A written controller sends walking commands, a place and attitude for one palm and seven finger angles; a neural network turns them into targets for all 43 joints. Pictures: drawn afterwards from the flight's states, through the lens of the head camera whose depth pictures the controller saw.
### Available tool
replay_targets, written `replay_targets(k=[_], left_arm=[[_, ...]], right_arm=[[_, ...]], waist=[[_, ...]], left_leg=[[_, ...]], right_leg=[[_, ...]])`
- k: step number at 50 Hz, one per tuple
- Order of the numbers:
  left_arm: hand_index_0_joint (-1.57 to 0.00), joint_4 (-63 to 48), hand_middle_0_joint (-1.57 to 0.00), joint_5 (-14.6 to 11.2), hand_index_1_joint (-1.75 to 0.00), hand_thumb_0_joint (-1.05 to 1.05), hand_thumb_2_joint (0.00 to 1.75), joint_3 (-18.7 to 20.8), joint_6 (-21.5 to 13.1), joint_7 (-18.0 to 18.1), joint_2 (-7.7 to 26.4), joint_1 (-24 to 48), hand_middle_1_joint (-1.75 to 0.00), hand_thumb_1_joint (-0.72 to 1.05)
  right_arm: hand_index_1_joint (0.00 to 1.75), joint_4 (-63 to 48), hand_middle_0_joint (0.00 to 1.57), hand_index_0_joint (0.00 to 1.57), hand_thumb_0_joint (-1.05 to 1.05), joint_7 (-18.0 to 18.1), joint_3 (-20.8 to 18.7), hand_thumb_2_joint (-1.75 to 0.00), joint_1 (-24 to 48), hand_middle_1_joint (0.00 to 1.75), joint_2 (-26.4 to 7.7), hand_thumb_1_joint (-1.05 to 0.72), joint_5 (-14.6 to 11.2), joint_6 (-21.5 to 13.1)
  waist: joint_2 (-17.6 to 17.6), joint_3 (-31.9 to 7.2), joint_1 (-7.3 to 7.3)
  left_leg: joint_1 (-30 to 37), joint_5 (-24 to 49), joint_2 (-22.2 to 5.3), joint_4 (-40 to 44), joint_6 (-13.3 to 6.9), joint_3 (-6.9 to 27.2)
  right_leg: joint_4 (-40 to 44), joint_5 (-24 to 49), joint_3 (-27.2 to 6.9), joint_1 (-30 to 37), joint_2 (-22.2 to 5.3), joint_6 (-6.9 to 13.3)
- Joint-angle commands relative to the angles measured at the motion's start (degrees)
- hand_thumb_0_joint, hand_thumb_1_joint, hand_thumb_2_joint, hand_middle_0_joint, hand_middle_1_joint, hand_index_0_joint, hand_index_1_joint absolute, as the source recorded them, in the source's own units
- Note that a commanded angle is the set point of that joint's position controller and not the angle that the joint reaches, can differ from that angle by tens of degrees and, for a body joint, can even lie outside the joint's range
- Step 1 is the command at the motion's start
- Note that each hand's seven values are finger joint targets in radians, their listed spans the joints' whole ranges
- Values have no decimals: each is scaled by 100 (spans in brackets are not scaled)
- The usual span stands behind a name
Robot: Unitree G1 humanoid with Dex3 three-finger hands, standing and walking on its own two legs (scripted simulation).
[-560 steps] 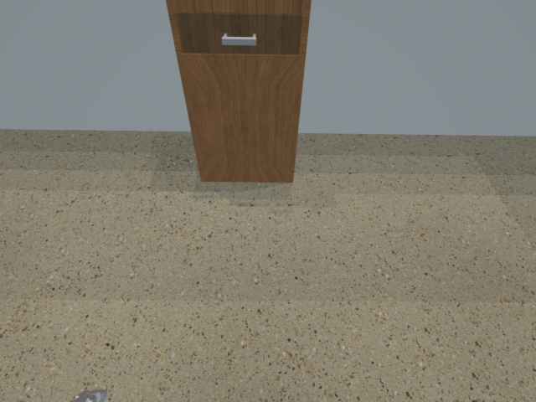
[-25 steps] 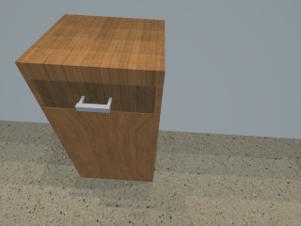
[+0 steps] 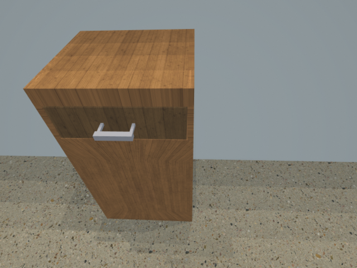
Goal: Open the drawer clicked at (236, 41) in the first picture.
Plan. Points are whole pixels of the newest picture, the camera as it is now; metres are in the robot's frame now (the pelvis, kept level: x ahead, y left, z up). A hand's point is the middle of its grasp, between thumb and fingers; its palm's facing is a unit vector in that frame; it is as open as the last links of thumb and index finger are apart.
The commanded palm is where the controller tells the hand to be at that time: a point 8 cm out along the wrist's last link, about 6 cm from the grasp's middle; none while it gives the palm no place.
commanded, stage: look again from close up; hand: left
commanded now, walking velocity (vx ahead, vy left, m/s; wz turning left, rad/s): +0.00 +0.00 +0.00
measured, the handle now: (115, 131) +0.51 +0.24 +0.00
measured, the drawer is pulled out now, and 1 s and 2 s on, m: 0.00 0.00 0.00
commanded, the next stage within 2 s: raise the hand with hooked fingers in 0.24 s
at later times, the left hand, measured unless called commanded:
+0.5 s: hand out of the picture +0.13 +0.19 -0.09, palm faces -0.10 -0.79 -0.60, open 7.4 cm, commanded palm +0.13 +0.21 -0.04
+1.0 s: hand (96, 227) +0.22 +0.21 -0.02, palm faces +0.08 -0.08 -0.99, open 10.0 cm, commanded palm +0.19 +0.20 +0.04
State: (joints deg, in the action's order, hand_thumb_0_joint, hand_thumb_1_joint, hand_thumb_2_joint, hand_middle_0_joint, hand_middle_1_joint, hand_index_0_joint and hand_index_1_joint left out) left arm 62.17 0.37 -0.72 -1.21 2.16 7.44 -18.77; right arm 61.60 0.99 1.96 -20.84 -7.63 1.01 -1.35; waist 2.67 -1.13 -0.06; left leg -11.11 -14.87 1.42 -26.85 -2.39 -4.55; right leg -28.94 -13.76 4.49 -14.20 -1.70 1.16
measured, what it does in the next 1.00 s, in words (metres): stands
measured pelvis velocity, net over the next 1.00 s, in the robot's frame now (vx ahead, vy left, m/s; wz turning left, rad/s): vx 0.01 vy -0.04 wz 0.01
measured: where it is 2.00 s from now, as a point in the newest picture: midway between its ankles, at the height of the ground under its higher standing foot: outside the picture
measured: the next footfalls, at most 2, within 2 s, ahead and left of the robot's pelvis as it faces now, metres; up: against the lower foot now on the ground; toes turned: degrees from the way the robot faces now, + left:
none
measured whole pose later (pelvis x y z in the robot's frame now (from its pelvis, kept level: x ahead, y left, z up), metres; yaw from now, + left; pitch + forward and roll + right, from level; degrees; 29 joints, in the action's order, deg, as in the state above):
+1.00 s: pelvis +0.01 -0.04 -0.04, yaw +0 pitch +9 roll +2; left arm -2.0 59.0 -2.8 -0.2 24.4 20.2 -19.9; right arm 30.4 -2.1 0.7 -1.8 -11.6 4.0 5.5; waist 1.9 -5.9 7.2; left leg -31.2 -25.3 -1.2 -47.7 0.8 -3.1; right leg -49.8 -24.7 5.5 -34.3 -0.4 4.5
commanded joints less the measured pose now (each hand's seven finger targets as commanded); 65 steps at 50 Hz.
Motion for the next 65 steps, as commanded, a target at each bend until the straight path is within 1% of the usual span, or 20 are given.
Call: replay_targets(k=[1,16,17,18,19,20,21,22,24,25,26,28,30,33,36,40,46,50,55,65], left_arm=[[-20,-111,-20,6,-30,0,90,63,-80,10,446,-326,-30,90],[-20,41,-20,-2,-30,0,90,55,-89,7,497,-270,-30,90],[-20,255,-20,80,-30,0,90,84,-153,232,748,-624,-30,90],[-20,-8228,-20,789,-32,0,89,-245,-1156,207,2245,4009,-32,88],[-20,-6822,-20,923,-33,0,88,69,-747,723,2180,1629,-33,85],[-21,-6441,-21,824,-34,0,87,-347,99,1055,1224,238,-34,83],[-21,-6315,-21,1118,-36,0,86,-749,310,1109,618,-59,-36,81],[-21,-6775,-21,1491,-37,0,85,-804,328,1225,826,277,-37,78],[-21,-6633,-21,2694,-40,0,83,-795,273,1533,1087,71,-40,74],[-21,-6415,-21,3302,-42,0,82,-691,261,1702,1141,-92,-42,71],[-22,-6218,-22,3929,-43,0,81,-616,257,1860,1067,-661,-43,69],[-22,-5796,-22,4831,-47,0,79,-714,208,2081,784,-1901,-47,64],[-22,-5756,-22,5393,-50,0,77,-435,73,2130,928,-2395,-50,60],[-23,-6623,-23,5881,-54,0,74,7,-212,2314,1462,-2228,-54,53],[-23,-7484,-23,6301,-58,0,71,343,-283,2683,1909,-1268,-58,46],[-24,-8118,-24,6548,-64,0,67,442,-335,3058,2171,417,-64,36],[-25,-7832,-25,5902,-74,0,61,141,-161,2627,2034,800,-74,22],[-25,-7502,-25,5694,-80,0,57,164,253,2000,2083,111,-80,13],[-26,-7587,-26,5656,-87,0,52,540,210,1618,2488,82,-87,1],[-28,-7855,-28,5550,-102,0,42,613,75,1810,2522,1248,-102,-22]], right_arm=[[30,-48,20,20,0,32,-92,-90,-337,30,-469,-90,-1,-91],[30,224,20,20,0,65,-62,-90,-119,30,-478,-90,-16,-60],[30,-154,20,20,0,18,-172,-90,518,30,-741,-90,-90,-94],[30,-2290,20,20,0,317,-177,-90,636,30,-1648,-90,-404,-870],[30,-2033,20,20,0,558,-224,-90,1173,30,-1346,-90,-369,-1394],[30,-2053,20,20,0,559,-330,-90,1120,30,-1072,-90,-540,-1597],[30,-1984,20,20,0,569,-321,-90,921,30,-1056,-90,-527,-1677],[30,-2361,20,20,0,530,-351,-90,1238,30,-1240,-90,-483,-1760],[30,-2608,20,20,0,440,-356,-90,1244,30,-1436,-90,-154,-1653],[30,-2847,20,20,0,359,-431,-90,1263,30,-1431,-90,-67,-1497],[30,-3096,20,20,0,251,-532,-90,1371,30,-1388,-90,55,-1308],[30,-3472,20,20,0,6,-608,-90,1724,30,-1377,-90,202,-840],[30,-3674,20,20,0,-265,-612,-90,1971,30,-1340,-90,180,-297],[30,-4020,20,20,0,-481,-520,-90,2267,30,-1202,-90,157,124],[30,-4142,20,20,0,-534,-539,-90,2259,30,-1129,-90,251,344],[30,-4079,20,20,0,-470,-553,-90,2204,30,-1100,-90,389,458],[30,-3991,20,20,0,-246,-478,-90,2245,30,-1073,-90,321,432],[30,-3971,20,20,0,-153,-361,-90,2357,30,-1047,-90,202,520],[30,-3873,20,20,0,-94,-276,-90,2293,30,-1061,-90,157,486],[30,-3667,20,20,0,-63,-518,-90,2198,30,-1154,-90,55,434]], waist=[[-401,695,25],[-277,540,8],[-999,744,238],[796,-1988,-343],[1548,-1882,128],[1304,-996,61],[784,-605,-37],[304,99,-90],[-713,-32,-161],[-813,-127,-96],[-1082,-401,133],[-1465,-126,502],[-1611,-187,791],[-1139,-954,973],[-344,-1552,889],[-82,-1768,418],[-327,-1591,116],[-680,-1538,411],[-729,-1314,634],[-323,-1515,507]], left_leg=[[-672,150,-653,885,-56,773],[-143,681,-691,826,16,620],[-570,833,-840,-246,184,424],[883,1113,-169,517,-63,356],[992,1429,-267,432,16,315],[226,769,-288,628,185,463],[-15,578,-292,455,119,395],[-407,158,-220,332,74,590],[-829,-82,-113,-161,-4,647],[-1052,-58,-1,-385,47,622],[-1102,20,46,-543,103,521],[-1578,74,80,-695,145,414],[-1991,338,97,-799,169,303],[-2091,845,134,-1012,162,183],[-1788,1046,180,-1346,163,241],[-1232,778,174,-1968,95,497],[-1392,362,188,-1865,-28,408],[-1571,632,145,-1302,-11,334],[-1490,817,93,-794,36,293],[-827,1100,104,-489,18,302]], right_leg=[[602,179,-668,230,-430,184],[784,732,-709,399,-483,175],[656,2781,-860,268,-768,21],[230,1569,-1237,629,-55,152],[-69,458,-691,360,65,294],[-182,-150,-457,-89,141,228],[-135,18,-293,-263,165,140],[-47,-163,-386,-696,194,160],[-158,-730,-446,-1300,257,182],[-199,-1019,-572,-1440,258,202],[-230,-1264,-542,-1402,274,215],[-272,-1132,-726,-1406,297,303],[-481,-264,-949,-1083,247,358],[-992,1029,-1108,-578,199,352],[-1252,1137,-1393,-951,268,377],[-1248,419,-1629,-2044,242,350],[-882,496,-1334,-1476,156,158],[-693,1336,-1188,-338,144,89],[-505,1712,-1166,329,75,60],[-315,1447,-849,265,89,109]])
